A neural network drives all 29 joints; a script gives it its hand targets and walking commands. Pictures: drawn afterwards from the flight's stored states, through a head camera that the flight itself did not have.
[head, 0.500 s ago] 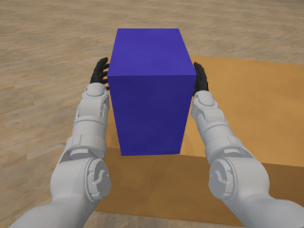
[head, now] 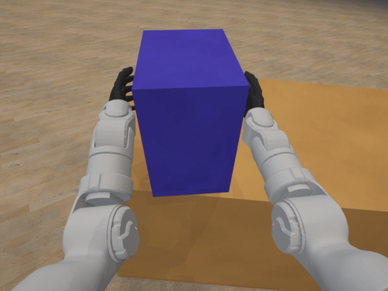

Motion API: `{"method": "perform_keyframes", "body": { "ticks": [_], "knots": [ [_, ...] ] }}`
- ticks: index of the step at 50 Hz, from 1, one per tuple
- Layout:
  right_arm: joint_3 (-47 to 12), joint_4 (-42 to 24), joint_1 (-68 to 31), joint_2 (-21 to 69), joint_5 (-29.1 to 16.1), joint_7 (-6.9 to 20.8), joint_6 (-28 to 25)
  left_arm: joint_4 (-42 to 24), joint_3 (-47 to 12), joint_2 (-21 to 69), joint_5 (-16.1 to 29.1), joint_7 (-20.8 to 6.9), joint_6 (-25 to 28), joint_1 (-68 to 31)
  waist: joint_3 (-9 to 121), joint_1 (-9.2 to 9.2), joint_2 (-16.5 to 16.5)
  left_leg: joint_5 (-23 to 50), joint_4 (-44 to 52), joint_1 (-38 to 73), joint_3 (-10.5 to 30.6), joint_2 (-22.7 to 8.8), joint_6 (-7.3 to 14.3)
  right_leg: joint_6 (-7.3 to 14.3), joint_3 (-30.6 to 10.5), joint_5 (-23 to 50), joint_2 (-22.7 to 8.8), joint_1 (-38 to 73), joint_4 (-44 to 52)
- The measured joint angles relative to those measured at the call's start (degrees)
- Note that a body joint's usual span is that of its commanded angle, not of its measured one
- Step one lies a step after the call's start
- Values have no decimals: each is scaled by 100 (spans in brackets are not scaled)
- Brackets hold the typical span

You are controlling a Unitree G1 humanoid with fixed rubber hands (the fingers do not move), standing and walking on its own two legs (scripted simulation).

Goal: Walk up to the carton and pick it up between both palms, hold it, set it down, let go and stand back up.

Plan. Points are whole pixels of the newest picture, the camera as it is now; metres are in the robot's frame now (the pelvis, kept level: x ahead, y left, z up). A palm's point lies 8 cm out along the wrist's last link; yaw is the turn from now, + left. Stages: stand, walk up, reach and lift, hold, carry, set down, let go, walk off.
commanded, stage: reach and lift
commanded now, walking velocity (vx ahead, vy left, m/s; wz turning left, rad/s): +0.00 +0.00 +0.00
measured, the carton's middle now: (187, 113) +0.45 -0.02 +0.17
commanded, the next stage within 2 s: hold in 1.48 s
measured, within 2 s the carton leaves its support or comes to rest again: neither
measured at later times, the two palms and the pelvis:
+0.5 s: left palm (118, 93) +0.41 +0.12 +0.25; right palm (257, 97) +0.39 -0.15 +0.24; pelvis +0.00 -0.01 +0.00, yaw +1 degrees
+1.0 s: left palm (110, 79) +0.39 +0.12 +0.28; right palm (263, 79) +0.38 -0.14 +0.29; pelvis +0.01 -0.01 +0.00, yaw +0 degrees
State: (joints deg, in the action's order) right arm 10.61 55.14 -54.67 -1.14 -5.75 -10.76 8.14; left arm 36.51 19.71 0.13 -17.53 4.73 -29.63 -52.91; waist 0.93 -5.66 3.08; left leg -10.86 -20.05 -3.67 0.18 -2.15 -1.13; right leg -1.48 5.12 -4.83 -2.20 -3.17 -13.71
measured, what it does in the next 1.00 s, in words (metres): stands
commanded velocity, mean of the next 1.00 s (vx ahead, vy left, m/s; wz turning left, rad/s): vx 0.00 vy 0.00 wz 0.00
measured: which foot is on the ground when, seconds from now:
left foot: down 0.00-1.00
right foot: down 0.00-1.00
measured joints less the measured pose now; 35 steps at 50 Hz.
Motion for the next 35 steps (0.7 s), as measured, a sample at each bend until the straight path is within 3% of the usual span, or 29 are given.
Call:
{"method": "perform_keyframes", "body": {
  "ticks": [18,30,35],
  "knots": [
    [-529,-361,-255,-126,-651,-225,954,-735,128,-47,-142,-216,-1102,-65,-3,-113,-67,-7,3,94,50,-20,-31,25,44,-87,15,59,-111],
    [-1078,-1118,-227,-378,-1312,-499,1547,-1512,42,-18,-2,-212,-1576,115,123,-183,-198,-101,-57,34,67,-80,-72,34,57,-134,77,41,-80],
    [-1400,-1686,-57,-483,-1596,-770,1847,-1940,-14,-16,86,-306,-1709,366,163,-247,-251,-207,-151,161,91,-109,-72,24,79,-168,108,233,-47]
  ]
}}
